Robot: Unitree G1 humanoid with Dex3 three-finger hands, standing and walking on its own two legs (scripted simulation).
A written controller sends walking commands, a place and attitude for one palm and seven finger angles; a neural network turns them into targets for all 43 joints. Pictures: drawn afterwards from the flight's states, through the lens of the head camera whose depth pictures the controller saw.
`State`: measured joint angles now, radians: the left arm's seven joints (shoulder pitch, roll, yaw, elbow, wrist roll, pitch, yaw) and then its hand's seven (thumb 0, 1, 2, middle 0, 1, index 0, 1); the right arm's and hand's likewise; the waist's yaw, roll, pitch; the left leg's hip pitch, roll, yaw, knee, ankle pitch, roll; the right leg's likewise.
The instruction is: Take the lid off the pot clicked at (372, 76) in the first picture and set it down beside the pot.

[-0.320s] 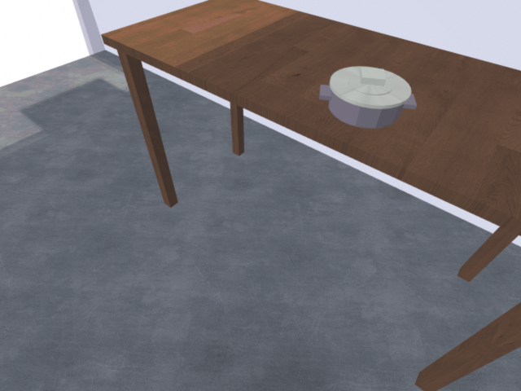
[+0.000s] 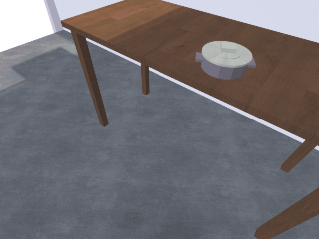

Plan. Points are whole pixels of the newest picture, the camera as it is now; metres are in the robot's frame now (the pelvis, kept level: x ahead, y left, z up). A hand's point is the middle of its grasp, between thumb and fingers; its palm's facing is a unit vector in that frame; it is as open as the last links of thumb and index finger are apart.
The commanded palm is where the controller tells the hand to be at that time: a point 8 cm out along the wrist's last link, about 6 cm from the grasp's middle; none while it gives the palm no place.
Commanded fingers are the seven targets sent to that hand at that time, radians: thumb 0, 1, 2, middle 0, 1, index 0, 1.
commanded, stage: look at it before walking up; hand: left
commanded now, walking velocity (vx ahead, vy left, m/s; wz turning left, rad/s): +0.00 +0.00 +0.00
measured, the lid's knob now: (228, 47) +0.72 -0.20 +0.15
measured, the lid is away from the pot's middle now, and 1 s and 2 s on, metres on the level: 0.00 0.00 0.00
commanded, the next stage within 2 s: turn to face it in 0.32 s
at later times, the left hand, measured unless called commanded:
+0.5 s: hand out of the picture +0.07 +0.23 -0.16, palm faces -0.02 -0.95 -0.30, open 7.4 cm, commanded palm none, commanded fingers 0.00 0.90 0.90 -0.20 -0.30 -0.20 -0.30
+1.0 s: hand out of the picture +0.05 +0.15 -0.16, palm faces -0.17 -0.95 -0.26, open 7.4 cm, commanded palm none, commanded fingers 0.00 0.90 0.90 -0.20 -0.30 -0.20 -0.30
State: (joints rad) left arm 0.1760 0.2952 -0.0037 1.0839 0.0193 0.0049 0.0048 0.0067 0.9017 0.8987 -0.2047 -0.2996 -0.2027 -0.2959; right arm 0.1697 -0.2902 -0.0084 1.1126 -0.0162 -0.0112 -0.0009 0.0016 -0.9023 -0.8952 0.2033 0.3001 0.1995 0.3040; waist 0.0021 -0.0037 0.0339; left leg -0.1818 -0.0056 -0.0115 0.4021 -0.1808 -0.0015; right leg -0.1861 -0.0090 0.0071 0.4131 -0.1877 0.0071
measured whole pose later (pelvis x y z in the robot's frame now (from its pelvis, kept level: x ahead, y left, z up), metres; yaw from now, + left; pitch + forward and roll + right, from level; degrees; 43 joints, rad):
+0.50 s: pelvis +0.01 +0.00 +0.00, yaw +0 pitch -2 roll +0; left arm 0.18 0.29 0.00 1.09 0.02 0.00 0.01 0.01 0.90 0.90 -0.20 -0.30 -0.20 -0.30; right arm 0.16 -0.29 0.00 1.13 -0.02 -0.01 -0.01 0.00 -0.90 -0.90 0.20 0.30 0.20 0.30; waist 0.01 0.00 0.04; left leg -0.15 0.00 -0.01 0.38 -0.19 0.00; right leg -0.16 0.00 0.01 0.39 -0.20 0.00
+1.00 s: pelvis -0.01 -0.04 +0.00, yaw -15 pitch +0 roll +3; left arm 0.29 0.18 0.05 0.96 0.02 0.03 0.00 0.01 0.90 0.90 -0.20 -0.30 -0.20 -0.30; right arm 0.14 -0.23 -0.07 0.98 -0.02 0.05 -0.02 0.00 -0.90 -0.90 0.20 0.30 0.20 0.30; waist 0.04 0.01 0.09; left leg -0.47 0.04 0.01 1.09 -0.36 -0.05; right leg -0.29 0.06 0.07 0.50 -0.21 -0.08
